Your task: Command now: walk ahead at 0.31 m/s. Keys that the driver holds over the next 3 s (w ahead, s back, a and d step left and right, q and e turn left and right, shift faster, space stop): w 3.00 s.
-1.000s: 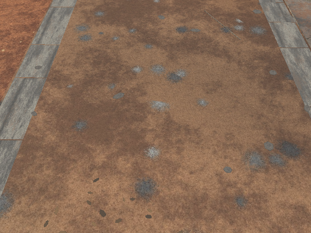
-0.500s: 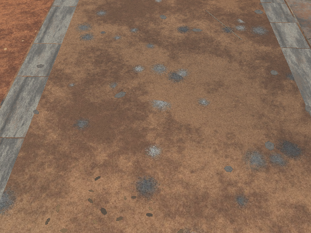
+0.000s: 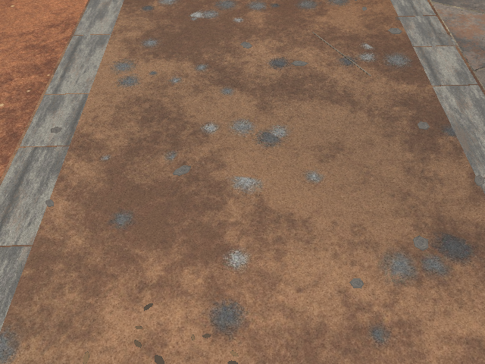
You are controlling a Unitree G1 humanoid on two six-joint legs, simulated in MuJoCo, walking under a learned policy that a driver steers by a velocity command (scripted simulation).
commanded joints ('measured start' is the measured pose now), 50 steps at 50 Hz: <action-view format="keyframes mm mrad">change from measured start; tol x32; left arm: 1 -66 56 14 -59 -8 -44 -17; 5 419 258 76 52 12 -47 -14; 30 387 -26 -34 -76 29 -39 0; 50 -272 80 10 -277 12 -48 -18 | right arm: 1 -31 -149 -27 -49 11 -12 12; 24 -579 -76 0 -312 12 -50 85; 30 13 -321 -85 -160 -17 -44 76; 50 -26 -185 -30 -106 -5 -42 30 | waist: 1 48 81 174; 5 199 -384 -82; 24 88 -96 161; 30 -64 236 -398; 50 -50 22 99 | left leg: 1 -143 213 -208 -212 -50 157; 7 -793 15 -151 890 -28 74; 25 -575 22 -1 74 392 81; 28 -113 -70 53 79 337 147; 30 507 360 -725 -70 18 376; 38 -178 190 -250 -341 297 248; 50 34 181 -99 -333 375 196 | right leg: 1 4 2 -50 -187 96 -2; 3 356 68 -71 -223 203 3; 6 577 -391 790 -592 -39 -227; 23 407 -226 93 -660 506 -98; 28 433 -192 18 -190 1080 -27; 30 -173 77 67 503 -35 58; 32 -366 -1 179 658 -45 17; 50 -307 -83 58 -202 528 62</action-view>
